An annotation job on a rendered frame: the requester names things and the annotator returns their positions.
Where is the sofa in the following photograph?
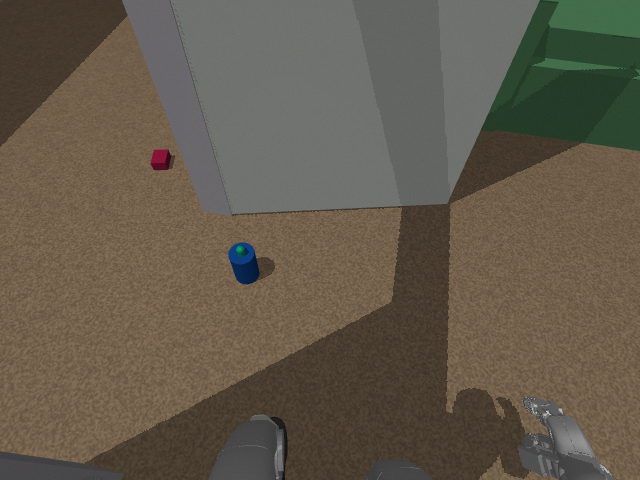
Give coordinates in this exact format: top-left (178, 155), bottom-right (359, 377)
top-left (481, 0), bottom-right (640, 151)

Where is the right robot arm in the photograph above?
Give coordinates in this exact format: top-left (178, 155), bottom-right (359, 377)
top-left (558, 454), bottom-right (617, 480)

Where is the left robot foot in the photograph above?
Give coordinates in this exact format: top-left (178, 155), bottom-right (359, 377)
top-left (270, 417), bottom-right (288, 480)

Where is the right robot hand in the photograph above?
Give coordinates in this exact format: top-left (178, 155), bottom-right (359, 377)
top-left (517, 397), bottom-right (596, 480)

